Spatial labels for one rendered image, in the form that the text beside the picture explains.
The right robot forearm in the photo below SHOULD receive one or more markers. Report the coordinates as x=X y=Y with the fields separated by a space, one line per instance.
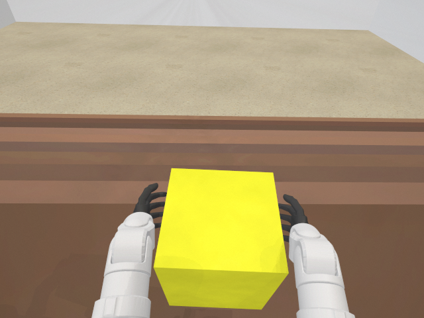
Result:
x=318 y=277

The left robot hand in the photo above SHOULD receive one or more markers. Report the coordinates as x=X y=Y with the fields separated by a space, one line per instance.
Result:
x=145 y=206

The carton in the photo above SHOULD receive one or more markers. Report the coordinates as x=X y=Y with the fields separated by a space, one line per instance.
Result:
x=221 y=242

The left robot forearm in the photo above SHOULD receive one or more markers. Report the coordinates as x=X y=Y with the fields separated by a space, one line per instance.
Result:
x=127 y=273

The right robot hand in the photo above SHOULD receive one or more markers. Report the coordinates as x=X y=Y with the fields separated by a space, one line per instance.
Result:
x=296 y=211

